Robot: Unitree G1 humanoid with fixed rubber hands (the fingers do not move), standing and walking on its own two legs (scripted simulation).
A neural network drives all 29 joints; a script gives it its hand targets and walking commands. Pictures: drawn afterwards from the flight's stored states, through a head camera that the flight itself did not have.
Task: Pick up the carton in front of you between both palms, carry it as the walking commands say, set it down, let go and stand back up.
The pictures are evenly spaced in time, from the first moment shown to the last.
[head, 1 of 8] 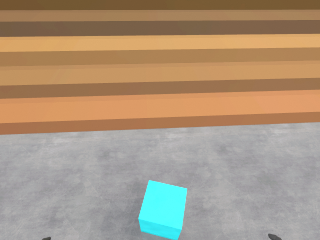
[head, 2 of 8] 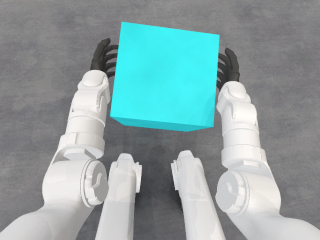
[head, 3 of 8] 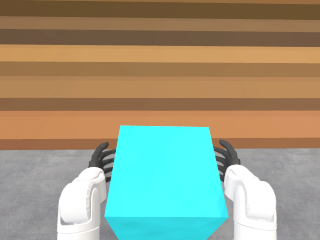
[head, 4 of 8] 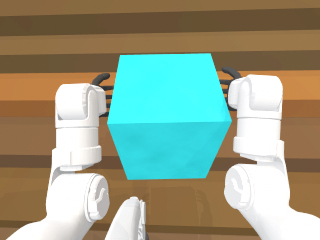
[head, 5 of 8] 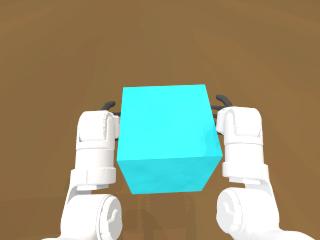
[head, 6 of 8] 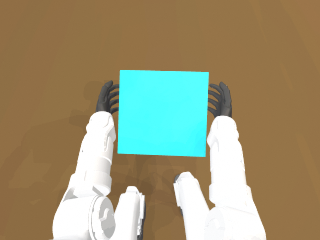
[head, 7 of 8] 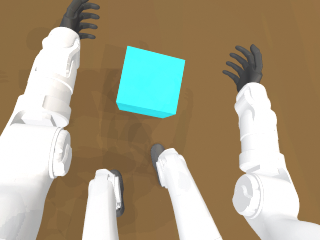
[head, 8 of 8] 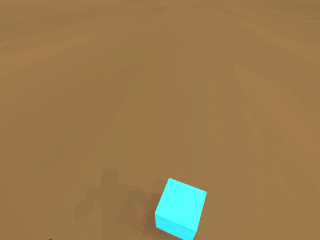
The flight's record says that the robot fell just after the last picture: no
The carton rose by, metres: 1.97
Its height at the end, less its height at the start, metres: +1.22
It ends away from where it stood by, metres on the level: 4.22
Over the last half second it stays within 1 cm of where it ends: yes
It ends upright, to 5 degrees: yes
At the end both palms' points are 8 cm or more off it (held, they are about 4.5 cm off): yes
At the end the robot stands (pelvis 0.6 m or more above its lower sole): yes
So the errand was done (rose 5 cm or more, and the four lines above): yes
